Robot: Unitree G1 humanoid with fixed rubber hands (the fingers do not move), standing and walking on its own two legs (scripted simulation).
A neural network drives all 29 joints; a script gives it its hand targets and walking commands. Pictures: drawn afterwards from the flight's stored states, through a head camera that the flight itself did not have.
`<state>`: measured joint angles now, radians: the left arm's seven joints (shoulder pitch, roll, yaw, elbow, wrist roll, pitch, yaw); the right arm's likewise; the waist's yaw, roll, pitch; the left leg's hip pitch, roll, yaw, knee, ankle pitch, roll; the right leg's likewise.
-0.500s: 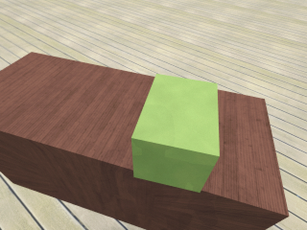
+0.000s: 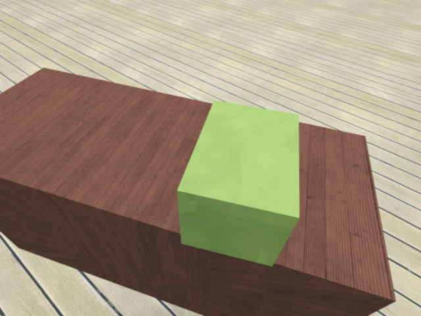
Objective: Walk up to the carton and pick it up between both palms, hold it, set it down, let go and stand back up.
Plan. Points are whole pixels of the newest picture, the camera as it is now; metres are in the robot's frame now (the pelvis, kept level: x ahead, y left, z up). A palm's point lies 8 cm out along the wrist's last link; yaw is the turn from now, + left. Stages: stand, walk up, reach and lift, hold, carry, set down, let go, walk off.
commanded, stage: stand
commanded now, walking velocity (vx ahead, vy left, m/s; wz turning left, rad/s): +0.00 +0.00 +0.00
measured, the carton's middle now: (241, 177) +0.45 -0.06 +0.00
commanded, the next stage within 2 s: none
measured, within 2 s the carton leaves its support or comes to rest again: neither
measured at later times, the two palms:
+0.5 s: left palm out of the picture -0.01 +0.22 -0.15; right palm out of the picture +0.04 -0.23 -0.14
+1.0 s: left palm out of the picture -0.01 +0.22 -0.15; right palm out of the picture +0.05 -0.23 -0.14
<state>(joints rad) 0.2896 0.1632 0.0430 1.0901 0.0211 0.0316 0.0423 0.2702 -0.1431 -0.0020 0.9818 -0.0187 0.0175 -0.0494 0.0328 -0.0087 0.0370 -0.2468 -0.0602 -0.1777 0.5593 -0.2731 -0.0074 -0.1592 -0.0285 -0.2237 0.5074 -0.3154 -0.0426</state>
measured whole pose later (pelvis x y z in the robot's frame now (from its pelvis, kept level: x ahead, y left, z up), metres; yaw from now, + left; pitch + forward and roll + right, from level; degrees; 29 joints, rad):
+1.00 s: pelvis +0.01 -0.01 +0.00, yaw +0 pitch -2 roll -1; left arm 0.28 0.15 0.04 1.11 0.02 0.04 0.05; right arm 0.23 -0.14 0.00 1.03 -0.02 0.02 -0.06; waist 0.04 -0.01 0.07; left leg -0.24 -0.05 -0.18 0.60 -0.31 -0.01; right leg -0.15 -0.02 -0.22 0.54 -0.35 -0.05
